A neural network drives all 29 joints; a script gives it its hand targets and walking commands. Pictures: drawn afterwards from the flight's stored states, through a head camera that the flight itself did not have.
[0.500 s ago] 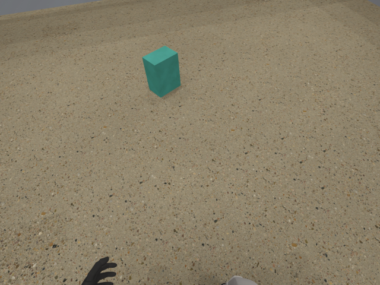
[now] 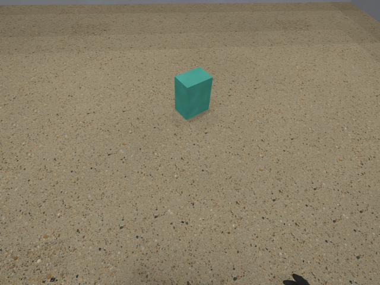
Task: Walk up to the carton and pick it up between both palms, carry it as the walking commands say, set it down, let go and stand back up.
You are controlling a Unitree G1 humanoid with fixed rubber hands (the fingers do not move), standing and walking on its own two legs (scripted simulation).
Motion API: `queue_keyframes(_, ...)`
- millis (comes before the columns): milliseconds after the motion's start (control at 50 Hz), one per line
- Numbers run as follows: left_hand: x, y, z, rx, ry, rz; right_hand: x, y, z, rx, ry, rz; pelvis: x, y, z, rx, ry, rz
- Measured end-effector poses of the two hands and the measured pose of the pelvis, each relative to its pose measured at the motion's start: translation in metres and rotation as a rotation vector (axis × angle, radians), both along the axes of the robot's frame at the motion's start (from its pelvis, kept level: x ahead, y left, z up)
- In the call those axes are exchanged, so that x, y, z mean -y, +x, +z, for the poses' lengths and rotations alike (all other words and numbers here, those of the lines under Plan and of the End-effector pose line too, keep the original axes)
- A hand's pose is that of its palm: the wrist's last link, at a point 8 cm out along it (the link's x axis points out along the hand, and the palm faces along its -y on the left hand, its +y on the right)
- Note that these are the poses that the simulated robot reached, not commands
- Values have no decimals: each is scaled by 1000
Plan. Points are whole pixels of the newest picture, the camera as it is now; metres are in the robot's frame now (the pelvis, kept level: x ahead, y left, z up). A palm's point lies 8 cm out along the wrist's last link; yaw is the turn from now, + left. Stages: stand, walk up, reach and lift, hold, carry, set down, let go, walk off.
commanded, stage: walk up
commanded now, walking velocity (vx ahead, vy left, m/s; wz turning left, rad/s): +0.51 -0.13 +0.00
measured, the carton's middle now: (192, 93) +1.41 +0.08 -0.62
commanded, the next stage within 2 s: none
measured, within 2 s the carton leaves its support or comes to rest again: neither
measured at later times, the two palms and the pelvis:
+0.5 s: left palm (145, 176) +0.42 +0.17 -0.12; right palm out of the picture +0.12 -0.26 -0.15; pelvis +0.25 -0.05 -0.01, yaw +0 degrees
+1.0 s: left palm (111, 189) +0.37 +0.26 -0.13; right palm (264, 130) +0.63 -0.20 -0.12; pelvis +0.48 +0.03 +0.00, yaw +0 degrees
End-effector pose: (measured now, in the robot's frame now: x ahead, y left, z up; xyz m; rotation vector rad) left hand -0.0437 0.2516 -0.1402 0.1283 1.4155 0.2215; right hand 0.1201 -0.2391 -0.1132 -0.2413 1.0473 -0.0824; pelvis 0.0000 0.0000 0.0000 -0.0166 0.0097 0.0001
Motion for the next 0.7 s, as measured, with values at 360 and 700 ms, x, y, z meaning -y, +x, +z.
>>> queue_keyframes(360, 53, 365, 23, 366, -117, -253, -12, -80, 11, -488, 18, -354, 12, 165, 15, 21, -2, -12)
queue_keyframes(700, 44, 353, 45, 46, 102, -26, 56, 245, -25, -250, 82, -89, 50, 331, 18, 27, 63, -4)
